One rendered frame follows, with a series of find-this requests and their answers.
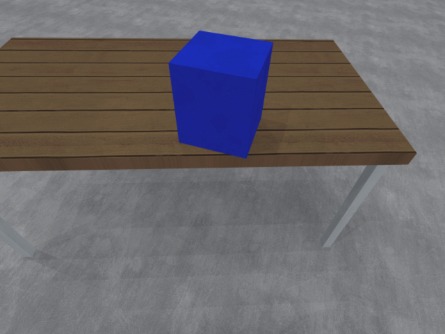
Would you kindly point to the table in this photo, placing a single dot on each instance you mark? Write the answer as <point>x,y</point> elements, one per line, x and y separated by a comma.
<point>107,104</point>

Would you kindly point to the carton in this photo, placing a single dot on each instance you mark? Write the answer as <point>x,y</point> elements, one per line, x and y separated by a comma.
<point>218,87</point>

